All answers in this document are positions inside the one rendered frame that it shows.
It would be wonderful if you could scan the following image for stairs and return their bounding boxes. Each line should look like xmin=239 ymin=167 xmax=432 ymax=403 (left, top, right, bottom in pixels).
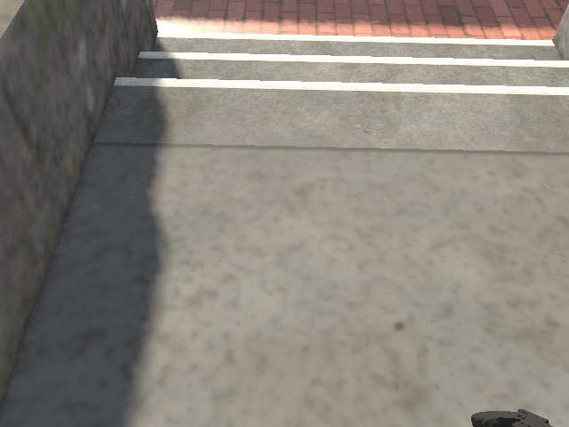
xmin=132 ymin=32 xmax=569 ymax=87

